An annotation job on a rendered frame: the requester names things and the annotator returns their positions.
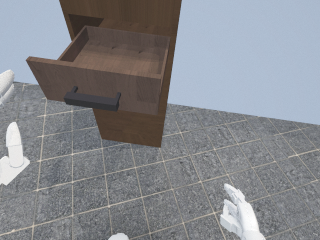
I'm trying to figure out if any cabinet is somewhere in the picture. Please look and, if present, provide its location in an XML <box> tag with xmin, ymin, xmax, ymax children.
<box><xmin>59</xmin><ymin>0</ymin><xmax>182</xmax><ymax>148</ymax></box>

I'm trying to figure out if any drawer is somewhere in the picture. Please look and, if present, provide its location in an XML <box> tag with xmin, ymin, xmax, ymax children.
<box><xmin>26</xmin><ymin>25</ymin><xmax>171</xmax><ymax>116</ymax></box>

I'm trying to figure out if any handle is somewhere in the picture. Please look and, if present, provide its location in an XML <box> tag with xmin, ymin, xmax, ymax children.
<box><xmin>63</xmin><ymin>86</ymin><xmax>121</xmax><ymax>112</ymax></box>

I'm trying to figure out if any right robot forearm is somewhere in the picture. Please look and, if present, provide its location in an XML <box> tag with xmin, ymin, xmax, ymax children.
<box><xmin>241</xmin><ymin>230</ymin><xmax>266</xmax><ymax>240</ymax></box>

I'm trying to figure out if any robot right hand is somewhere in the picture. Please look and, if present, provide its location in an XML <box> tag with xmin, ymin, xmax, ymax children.
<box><xmin>220</xmin><ymin>183</ymin><xmax>260</xmax><ymax>239</ymax></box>

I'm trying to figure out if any robot left hand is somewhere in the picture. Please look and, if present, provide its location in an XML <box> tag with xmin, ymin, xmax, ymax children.
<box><xmin>0</xmin><ymin>69</ymin><xmax>30</xmax><ymax>185</ymax></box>

